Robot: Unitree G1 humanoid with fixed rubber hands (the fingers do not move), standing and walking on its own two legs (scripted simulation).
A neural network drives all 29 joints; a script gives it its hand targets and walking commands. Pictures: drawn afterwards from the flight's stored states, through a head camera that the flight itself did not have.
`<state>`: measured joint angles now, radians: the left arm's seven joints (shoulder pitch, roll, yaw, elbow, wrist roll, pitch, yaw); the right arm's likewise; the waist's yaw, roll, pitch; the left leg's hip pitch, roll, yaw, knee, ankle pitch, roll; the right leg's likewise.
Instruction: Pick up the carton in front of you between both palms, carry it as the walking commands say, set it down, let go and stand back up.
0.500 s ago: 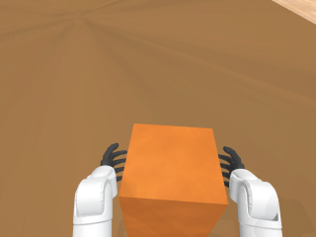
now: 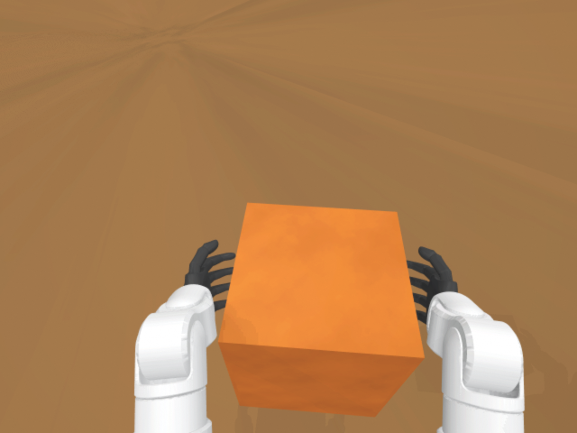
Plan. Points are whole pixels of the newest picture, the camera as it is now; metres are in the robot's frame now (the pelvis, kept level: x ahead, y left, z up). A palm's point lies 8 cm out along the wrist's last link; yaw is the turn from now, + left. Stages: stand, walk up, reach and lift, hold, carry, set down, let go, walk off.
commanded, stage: carry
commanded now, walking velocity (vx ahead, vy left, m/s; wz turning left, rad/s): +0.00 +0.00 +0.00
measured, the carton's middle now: (313, 314) +0.30 +0.01 -0.01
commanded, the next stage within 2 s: hold in 1.54 s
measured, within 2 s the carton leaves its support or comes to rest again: neither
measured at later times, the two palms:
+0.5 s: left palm (186, 274) +0.34 +0.19 +0.04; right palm (391, 266) +0.35 -0.10 +0.05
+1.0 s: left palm (187, 290) +0.32 +0.19 +0.03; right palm (394, 283) +0.33 -0.11 +0.04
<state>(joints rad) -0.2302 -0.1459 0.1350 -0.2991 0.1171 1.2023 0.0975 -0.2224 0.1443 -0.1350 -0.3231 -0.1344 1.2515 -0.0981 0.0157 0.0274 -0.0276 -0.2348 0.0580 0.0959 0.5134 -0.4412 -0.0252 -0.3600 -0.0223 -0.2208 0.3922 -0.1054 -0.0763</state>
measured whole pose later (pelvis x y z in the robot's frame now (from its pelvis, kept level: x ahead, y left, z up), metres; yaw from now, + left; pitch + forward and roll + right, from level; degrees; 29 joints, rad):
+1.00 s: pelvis +0.03 +0.03 -0.01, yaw +1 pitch +2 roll -1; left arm -0.24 -0.15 0.19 0.21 0.24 0.70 0.04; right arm -0.25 0.15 -0.19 0.21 -0.26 0.72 -0.03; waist 0.01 -0.01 -0.09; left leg -0.19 0.04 0.14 0.55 -0.38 0.02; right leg -0.33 -0.07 -0.16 0.54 -0.22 0.00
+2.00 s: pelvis -0.01 +0.02 +0.00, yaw +6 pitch -6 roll +0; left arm -0.28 -0.16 0.24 0.30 0.28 0.70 0.00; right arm -0.29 0.16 -0.23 0.28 -0.30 0.72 -0.01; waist 0.01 0.02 0.01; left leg -0.05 -0.03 -0.04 0.42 -0.26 0.02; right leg -0.15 -0.01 0.02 0.39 -0.13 0.02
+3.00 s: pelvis -0.03 +0.01 -0.15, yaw +11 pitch +44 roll +1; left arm -0.77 -0.14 0.45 0.57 0.24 0.24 0.09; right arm -0.80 0.09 -0.51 0.55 -0.31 0.26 0.03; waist -0.06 0.05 -0.19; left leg -1.53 -0.12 -0.08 1.28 -0.50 -0.01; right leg -1.62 0.05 0.10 1.23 -0.37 0.04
